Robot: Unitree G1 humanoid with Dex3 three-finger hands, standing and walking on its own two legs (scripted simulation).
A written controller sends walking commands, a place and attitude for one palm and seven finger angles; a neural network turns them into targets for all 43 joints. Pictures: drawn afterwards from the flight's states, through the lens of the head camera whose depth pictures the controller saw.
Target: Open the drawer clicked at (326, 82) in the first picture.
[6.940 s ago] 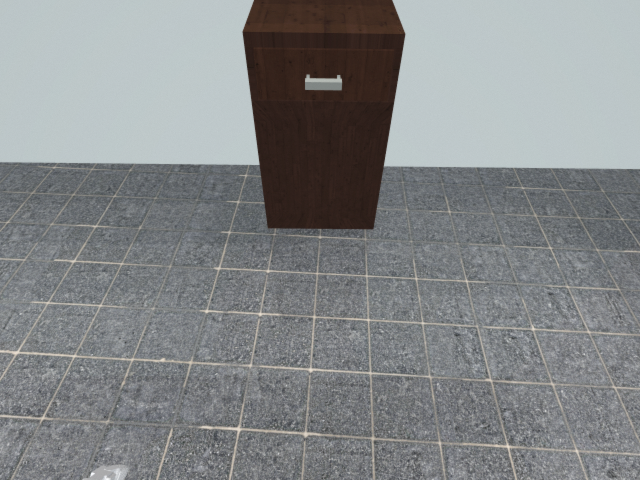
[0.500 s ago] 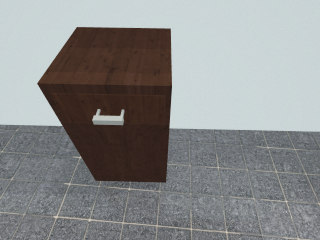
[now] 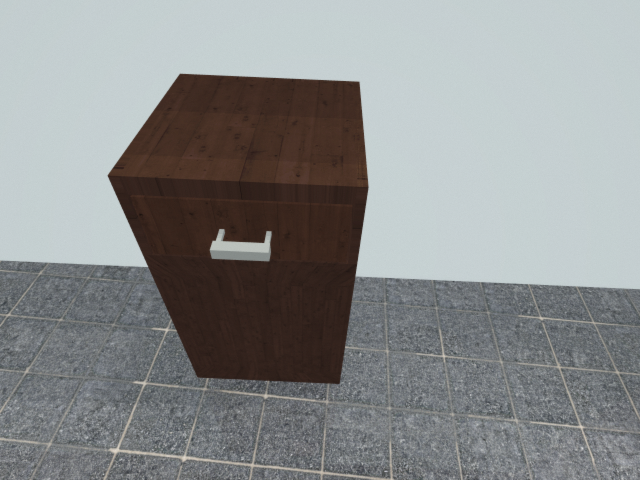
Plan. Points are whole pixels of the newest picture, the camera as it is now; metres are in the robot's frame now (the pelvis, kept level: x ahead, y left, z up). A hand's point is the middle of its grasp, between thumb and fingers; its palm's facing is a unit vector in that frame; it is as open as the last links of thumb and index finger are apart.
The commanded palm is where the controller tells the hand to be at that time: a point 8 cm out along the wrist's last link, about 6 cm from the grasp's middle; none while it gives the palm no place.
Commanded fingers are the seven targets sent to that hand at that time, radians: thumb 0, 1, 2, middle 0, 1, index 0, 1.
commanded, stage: raise the hand with hooked fingers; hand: left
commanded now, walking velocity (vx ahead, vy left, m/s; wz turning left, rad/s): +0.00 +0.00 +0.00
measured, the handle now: (243, 242) +0.56 +0.19 -0.08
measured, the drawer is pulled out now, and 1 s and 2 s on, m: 0.00 0.00 0.00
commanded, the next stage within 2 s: move the hooked fingers above the handle in 2.00 s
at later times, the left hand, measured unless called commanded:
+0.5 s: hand (162, 470) +0.15 +0.21 -0.07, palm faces -0.03 -0.19 -0.98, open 8.5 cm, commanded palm +0.13 +0.23 -0.02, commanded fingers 0.00 0.41 0.69 -0.23 -0.62 -0.23 -0.62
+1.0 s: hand (147, 401) +0.21 +0.23 -0.01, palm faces +0.00 -0.10 -1.00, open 11.4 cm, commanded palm +0.20 +0.23 +0.05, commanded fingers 0.00 -0.17 0.44 -0.28 -0.99 -0.28 -0.99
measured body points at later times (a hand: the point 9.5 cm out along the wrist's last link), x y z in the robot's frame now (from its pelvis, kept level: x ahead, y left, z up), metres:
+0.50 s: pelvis -0.04 +0.01 -0.04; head -0.02 +0.00 +0.41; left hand +0.15 +0.22 -0.02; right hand +0.20 -0.22 -0.11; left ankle +0.00 +0.10 -0.74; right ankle -0.01 -0.11 -0.74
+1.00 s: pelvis +0.00 -0.02 -0.03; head +0.04 -0.04 +0.42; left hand +0.21 +0.23 +0.04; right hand +0.20 -0.22 -0.14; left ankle +0.00 +0.10 -0.74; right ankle -0.01 -0.12 -0.74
